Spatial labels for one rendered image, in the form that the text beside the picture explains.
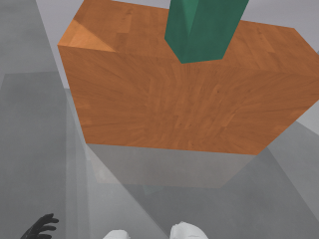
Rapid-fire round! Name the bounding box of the robot left hand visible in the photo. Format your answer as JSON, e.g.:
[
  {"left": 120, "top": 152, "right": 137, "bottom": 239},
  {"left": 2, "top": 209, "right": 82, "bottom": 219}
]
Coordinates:
[{"left": 20, "top": 213, "right": 59, "bottom": 239}]

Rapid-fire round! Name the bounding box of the pedestal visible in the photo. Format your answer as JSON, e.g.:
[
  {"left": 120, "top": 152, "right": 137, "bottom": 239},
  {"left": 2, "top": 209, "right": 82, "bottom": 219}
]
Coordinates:
[{"left": 57, "top": 0, "right": 319, "bottom": 155}]

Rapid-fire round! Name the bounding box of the robot right thigh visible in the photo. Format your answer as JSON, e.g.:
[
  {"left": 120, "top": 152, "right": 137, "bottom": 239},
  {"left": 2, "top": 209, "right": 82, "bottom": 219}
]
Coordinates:
[{"left": 169, "top": 222, "right": 208, "bottom": 239}]

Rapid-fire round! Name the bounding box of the carton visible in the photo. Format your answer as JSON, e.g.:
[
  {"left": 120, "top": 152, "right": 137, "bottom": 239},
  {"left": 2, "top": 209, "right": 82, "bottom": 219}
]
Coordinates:
[{"left": 164, "top": 0, "right": 249, "bottom": 64}]

